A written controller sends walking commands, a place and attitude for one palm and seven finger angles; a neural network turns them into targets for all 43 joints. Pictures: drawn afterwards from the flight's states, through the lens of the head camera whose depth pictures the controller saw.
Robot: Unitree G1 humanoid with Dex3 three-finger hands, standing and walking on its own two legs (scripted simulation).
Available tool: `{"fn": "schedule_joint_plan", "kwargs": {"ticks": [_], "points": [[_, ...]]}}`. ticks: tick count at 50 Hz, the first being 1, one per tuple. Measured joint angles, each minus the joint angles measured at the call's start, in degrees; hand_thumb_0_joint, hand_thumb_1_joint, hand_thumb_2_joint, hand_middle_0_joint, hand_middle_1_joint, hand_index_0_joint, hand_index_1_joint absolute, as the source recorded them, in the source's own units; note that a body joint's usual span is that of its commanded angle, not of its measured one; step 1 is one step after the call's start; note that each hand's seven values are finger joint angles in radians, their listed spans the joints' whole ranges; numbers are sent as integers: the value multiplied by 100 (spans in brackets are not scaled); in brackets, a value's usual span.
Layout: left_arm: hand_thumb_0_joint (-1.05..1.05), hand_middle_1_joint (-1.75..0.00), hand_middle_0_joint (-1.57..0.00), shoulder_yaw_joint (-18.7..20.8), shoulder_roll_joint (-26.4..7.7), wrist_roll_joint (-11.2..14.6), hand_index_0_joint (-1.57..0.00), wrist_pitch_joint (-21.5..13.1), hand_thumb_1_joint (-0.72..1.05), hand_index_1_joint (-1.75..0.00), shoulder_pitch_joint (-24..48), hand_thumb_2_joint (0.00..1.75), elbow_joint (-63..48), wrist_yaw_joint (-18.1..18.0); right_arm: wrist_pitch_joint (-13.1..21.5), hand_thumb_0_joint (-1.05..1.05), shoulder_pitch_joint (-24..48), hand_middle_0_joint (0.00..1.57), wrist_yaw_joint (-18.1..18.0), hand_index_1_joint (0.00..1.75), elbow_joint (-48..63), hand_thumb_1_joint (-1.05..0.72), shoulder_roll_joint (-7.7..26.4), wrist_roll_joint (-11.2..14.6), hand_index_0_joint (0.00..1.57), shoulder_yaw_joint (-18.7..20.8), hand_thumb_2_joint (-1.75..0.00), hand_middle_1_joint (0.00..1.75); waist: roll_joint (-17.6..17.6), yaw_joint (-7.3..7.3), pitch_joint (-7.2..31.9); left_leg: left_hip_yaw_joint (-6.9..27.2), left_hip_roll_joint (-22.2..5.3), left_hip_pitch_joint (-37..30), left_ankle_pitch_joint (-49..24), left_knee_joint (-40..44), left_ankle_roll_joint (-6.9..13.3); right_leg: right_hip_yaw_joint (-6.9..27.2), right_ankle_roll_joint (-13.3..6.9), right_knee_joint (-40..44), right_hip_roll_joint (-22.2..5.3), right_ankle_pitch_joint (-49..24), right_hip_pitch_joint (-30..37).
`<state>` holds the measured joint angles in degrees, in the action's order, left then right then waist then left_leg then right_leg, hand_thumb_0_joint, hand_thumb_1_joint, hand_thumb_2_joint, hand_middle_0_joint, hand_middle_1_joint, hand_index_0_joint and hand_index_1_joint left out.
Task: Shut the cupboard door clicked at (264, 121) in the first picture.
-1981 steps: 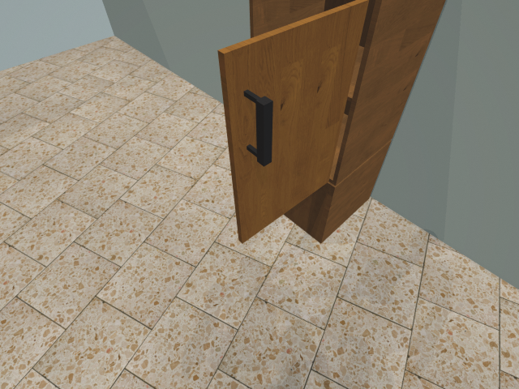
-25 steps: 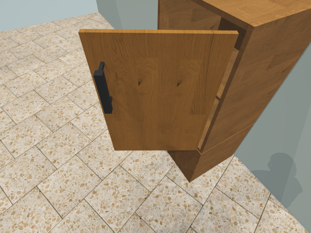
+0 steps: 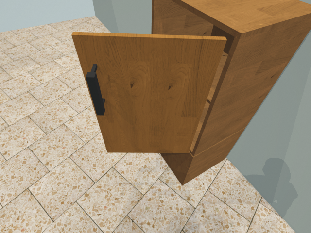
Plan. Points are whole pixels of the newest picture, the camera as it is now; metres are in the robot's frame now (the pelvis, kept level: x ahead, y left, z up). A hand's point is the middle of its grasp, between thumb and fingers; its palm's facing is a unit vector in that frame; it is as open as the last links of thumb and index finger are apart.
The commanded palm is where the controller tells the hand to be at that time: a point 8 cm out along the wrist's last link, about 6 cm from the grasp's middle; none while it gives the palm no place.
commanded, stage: look again from close up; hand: left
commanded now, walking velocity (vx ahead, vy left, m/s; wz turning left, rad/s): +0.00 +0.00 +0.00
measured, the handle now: (97, 90) +0.50 +0.20 +0.08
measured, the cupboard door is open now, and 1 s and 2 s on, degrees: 60 60 60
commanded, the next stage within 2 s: raise the hand and make a fist in 0.52 s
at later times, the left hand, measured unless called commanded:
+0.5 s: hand out of the picture +0.03 +0.21 -0.18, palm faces -0.01 -0.98 -0.21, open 7.4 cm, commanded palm none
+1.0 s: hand (81, 227) +0.15 +0.19 -0.06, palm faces +0.03 -1.00 +0.02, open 6.4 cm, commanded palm +0.12 +0.25 -0.04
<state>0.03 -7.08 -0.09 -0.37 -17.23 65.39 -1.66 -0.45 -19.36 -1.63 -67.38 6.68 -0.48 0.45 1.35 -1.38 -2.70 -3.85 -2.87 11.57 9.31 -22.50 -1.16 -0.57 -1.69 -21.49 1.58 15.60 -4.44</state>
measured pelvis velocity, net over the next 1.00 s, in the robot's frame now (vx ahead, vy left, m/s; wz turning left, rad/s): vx -0.03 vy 0.00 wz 0.05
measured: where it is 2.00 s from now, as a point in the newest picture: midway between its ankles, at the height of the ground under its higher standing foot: outside the picture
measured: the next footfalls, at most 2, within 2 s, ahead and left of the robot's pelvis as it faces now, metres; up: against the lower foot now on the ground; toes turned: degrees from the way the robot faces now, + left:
none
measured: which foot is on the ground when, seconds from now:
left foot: down 0.00-1.00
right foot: down 0.00-1.00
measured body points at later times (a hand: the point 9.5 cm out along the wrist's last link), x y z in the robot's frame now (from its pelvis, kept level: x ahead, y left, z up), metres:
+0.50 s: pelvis +0.01 +0.03 -0.01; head +0.03 +0.03 +0.44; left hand +0.03 +0.26 -0.17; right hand +0.04 -0.20 -0.16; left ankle +0.03 +0.13 -0.74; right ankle -0.04 -0.10 -0.74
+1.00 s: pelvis -0.03 +0.00 -0.07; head +0.01 +0.01 +0.37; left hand +0.14 +0.24 -0.05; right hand +0.19 -0.24 -0.12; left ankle +0.03 +0.13 -0.74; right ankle -0.04 -0.10 -0.74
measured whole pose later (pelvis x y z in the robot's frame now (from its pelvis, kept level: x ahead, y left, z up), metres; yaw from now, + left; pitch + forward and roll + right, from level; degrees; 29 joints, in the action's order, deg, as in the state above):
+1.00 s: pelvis -0.03 +0.00 -0.07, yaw +3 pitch +10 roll +1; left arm 9.0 -11.1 15.0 -27.0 -23.7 9.2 19.7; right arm 15.2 -9.6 0.3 -33.0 13.4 1.0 3.0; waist 3.1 0.4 6.4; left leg -1.4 -1.6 45.5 21.7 -57.3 -0.9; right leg -2.6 -2.2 -60.8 -0.4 31.8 -39.0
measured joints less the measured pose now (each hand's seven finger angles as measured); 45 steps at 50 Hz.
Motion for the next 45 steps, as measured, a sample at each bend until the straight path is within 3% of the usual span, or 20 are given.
{"fn": "schedule_joint_plan", "kwargs": {"ticks": [4, 10, 19, 32, 33, 34, 36, 38, 40, 42, 45], "points": [[1, -30, -20, -74, 86, -54, -20, -138, 91, -30, -55, 90, -93, -81, 47, 0, 88, 19, 46, 30, 227, -91, 59, 0, 19, -9, -90, 30, -192, 1, -3, 38, -88, 327, 263, -517, 32, -13, 30, -170, 74, 63, -166], [1, -30, -20, -92, 24, -69, -20, -153, 91, -30, -87, 90, -220, -76, 124, 1, 167, 19, 27, 30, 531, -93, 178, -55, 20, -17, -90, 30, -356, -8, 115, 1, 78, 455, 520, -888, 152, 4, 128, -726, -107, 435, -364], [1, -30, -20, -71, -243, -64, -20, -101, 91, -30, -3, 90, -398, -70, 158, 2, 327, 20, 62, 30, 609, -94, 295, -29, 20, -53, -90, 30, -171, 92, 192, -159, 231, 311, 566, -801, 242, 146, 226, -902, -277, 583, -378], [1, -30, -20, -93, -367, -85, -20, -78, 91, -30, 141, 90, -428, -51, 160, 0, 635, 20, 84, 30, 617, -91, 350, 2, 20, -75, -90, 30, -33, 138, 75, -193, 195, 304, 517, -695, 250, 181, 255, -682, -245, 465, -334], [1, -30, -20, 212, -339, 33, -21, 288, 91, -30, -116, 90, -1405, -9, 298, 0, 597, 20, 26, 30, 819, -91, 362, 46, 20, -96, -90, 30, -31, 109, -28, -166, 167, 383, 562, -838, 245, 128, 238, -853, -225, 470, -426], [2, -30, -20, 271, -387, 230, -21, 346, 91, -30, -434, 90, -2566, -95, 617, 1, 487, 20, -107, 30, 1072, -91, 377, 164, 20, -156, -90, 30, 6, 118, -102, -155, 173, 468, 611, -981, 242, 53, 203, -1269, -248, 516, -647], [2, -31, -21, 231, -514, 569, -21, 9, 91, -30, -862, 90, -4362, -347, 1233, 1, 267, 20, -255, 30, 1402, -91, 396, 274, 20, -148, -90, 30, 86, 140, -10, -139, 274, 569, 658, -1110, 226, -29, 134, -1912, -363, 591, -993], [2, -32, -22, 202, -497, 750, -22, -176, 91, -31, -881, 90, -5500, -442, 1552, 1, 94, 20, -178, 30, 1743, -91, 471, 297, 20, -36, -90, 30, 12, 69, 295, -22, 371, 772, 672, -1239, 231, -85, 86, -1974, -426, 736, -1086], [2, -34, -23, 290, -403, 851, -23, -678, 91, -33, -637, 90, -6052, -326, 1739, 1, 134, 20, -100, 30, 2067, -91, 570, 277, 20, 27, -90, 30, -80, -14, 588, 48, 421, 1164, 750, -1547, 237, -74, 162, -1843, -448, 1108, -1197], [2, -36, -25, 463, -258, 997, -26, -1397, 91, -36, -345, 90, -6093, 19, 1785, 1, 391, 20, -3, 30, 2331, -91, 634, 228, 20, 89, -90, 30, -221, -93, 751, 99, 341, 1615, 835, -1898, 216, -103, 194, -2166, -372, 1141, -1639], [1, -40, -29, 716, -223, 1265, -30, -2508, 91, -40, -218, 90, -5916, 996, 1751, 1, 750, 20, 149, 30, 2727, -91, 580, 129, 20, 163, -90, 30, -84, -75, 955, 83, 236, 2422, 966, -2494, 142, -68, 111, -2924, -293, 1248, -2537]]}}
